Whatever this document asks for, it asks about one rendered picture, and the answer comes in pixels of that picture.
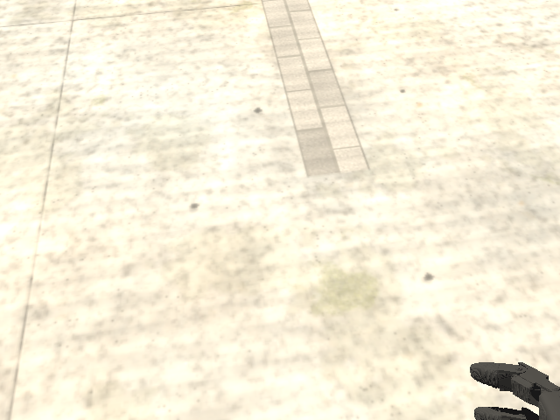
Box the robot right hand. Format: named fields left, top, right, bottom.
left=470, top=362, right=560, bottom=420

